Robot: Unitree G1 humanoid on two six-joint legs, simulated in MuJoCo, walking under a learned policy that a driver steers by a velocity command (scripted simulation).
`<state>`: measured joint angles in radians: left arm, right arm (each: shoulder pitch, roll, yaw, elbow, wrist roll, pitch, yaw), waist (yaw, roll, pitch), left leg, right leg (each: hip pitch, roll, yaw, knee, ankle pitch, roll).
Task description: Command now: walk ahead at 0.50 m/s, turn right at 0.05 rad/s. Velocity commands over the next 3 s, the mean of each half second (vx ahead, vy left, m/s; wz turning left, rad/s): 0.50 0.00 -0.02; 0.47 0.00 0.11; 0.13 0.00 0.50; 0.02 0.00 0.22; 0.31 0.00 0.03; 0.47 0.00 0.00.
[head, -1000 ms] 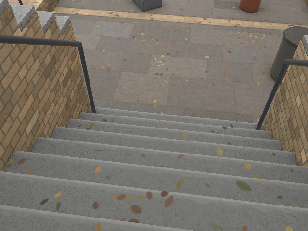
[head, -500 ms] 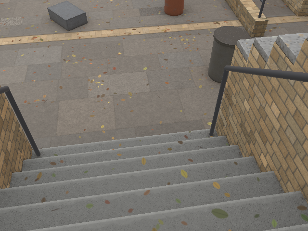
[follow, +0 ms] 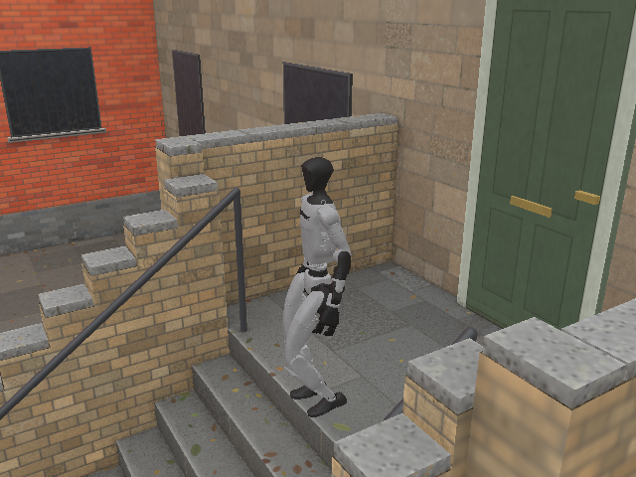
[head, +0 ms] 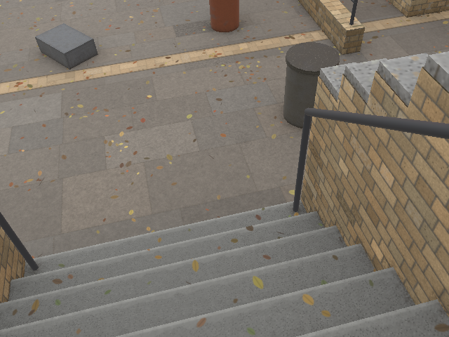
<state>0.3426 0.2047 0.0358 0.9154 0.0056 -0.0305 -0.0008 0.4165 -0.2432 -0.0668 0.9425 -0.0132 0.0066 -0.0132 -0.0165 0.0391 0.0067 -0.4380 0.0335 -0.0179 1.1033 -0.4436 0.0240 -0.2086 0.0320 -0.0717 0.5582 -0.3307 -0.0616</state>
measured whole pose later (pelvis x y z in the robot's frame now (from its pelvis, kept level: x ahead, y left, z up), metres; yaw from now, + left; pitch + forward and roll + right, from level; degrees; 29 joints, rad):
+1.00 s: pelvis +0.41 -0.02 -0.33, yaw +6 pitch +1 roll +5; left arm 0.14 0.21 -0.01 0.86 0.09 -0.06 -0.08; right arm 0.64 -0.15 0.04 1.06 -0.07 -0.06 0.07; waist -0.13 -0.08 -0.03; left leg -0.34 -0.08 -0.05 1.53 -0.86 0.01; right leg -0.24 -0.10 -0.04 0.24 0.10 -0.05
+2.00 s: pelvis +0.49 +0.04 -0.37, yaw +27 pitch +1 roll -1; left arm 0.34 0.19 0.01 0.98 0.00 -0.07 -0.08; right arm 0.21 -0.22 -0.01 0.94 -0.01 -0.04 0.12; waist 0.01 0.02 -0.01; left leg -0.37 0.01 0.05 0.68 -0.33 0.02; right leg -0.27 0.01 -0.05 0.65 -0.40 -0.02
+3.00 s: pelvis +0.77 +0.12 -0.57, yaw +26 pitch -2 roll +0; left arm 0.58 0.15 0.00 1.13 0.01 -0.06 0.01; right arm 0.19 -0.19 -0.05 1.02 -0.05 0.01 0.00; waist 0.00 0.03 -0.01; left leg -0.85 0.03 -0.07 1.16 0.17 0.04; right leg -0.22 0.08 -0.08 0.80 -0.54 -0.11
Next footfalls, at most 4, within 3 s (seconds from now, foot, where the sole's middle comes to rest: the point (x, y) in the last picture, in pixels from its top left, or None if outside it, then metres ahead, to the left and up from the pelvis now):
0.40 left None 0.24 0.12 -0.95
0.96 right None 0.53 -0.13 -1.13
1.46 left None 0.49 0.16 -1.13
1.80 right None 0.54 -0.05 -1.13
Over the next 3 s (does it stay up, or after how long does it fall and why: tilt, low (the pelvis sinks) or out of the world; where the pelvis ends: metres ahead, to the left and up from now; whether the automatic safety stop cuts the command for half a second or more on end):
stays up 0.77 0.12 -0.57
